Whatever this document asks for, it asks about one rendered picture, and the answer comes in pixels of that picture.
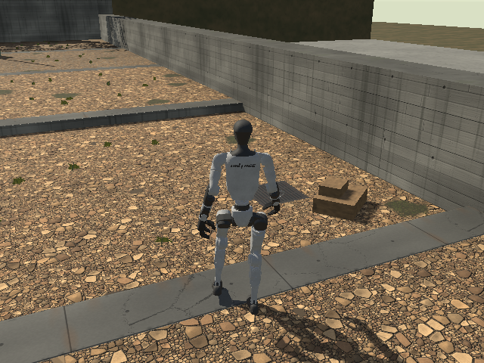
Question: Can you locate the left robot upper arm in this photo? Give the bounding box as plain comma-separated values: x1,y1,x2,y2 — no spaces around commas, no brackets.
208,153,227,196

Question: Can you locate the robot left forearm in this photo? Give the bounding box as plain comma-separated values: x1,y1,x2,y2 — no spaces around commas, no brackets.
199,184,215,222

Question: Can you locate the right robot hand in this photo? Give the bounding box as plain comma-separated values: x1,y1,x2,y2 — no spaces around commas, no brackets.
262,202,280,216

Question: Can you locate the right robot upper arm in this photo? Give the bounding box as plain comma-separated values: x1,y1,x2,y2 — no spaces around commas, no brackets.
258,152,278,193

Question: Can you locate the robot right thigh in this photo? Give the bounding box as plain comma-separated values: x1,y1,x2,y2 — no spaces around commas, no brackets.
248,212,268,268

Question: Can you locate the robot right forearm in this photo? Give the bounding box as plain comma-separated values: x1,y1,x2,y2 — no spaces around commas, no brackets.
269,182,280,206

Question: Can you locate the robot head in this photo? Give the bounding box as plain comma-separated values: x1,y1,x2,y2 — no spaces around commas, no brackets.
230,119,256,157

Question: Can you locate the left robot hand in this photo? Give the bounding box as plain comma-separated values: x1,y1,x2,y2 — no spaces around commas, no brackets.
197,219,216,239

